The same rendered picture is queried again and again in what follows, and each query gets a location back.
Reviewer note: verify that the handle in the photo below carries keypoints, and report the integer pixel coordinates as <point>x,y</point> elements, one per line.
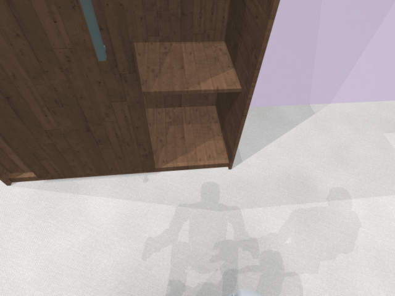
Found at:
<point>93,29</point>

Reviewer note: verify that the wardrobe door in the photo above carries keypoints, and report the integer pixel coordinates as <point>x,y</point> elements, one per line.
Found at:
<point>10,161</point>
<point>63,112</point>

